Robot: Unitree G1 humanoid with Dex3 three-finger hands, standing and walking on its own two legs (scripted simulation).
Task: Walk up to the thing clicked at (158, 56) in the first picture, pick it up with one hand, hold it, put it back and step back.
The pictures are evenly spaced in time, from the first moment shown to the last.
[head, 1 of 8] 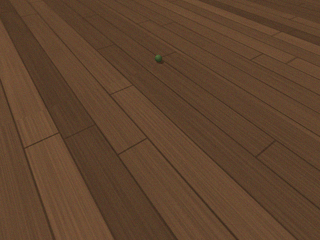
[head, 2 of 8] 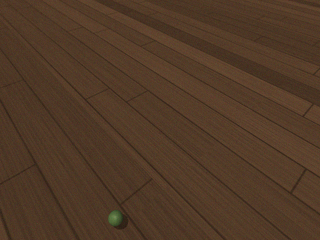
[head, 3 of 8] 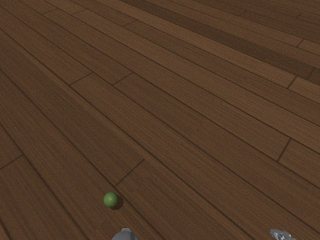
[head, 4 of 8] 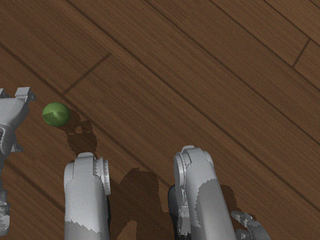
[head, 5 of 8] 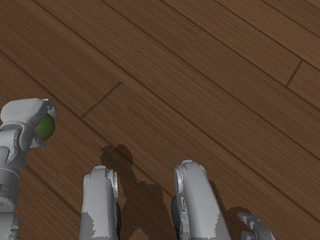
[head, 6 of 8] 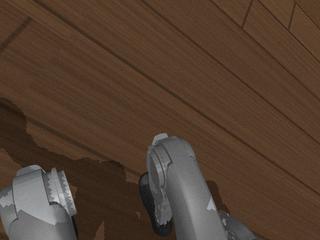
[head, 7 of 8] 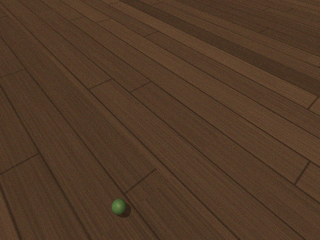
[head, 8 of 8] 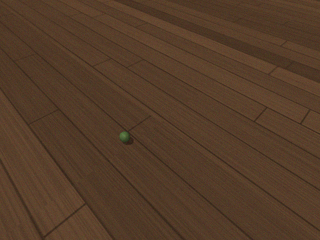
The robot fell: no
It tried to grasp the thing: yes
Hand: left
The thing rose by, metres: 0.68
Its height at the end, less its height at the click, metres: +0.00
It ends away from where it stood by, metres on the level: 0.01
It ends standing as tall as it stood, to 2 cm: yes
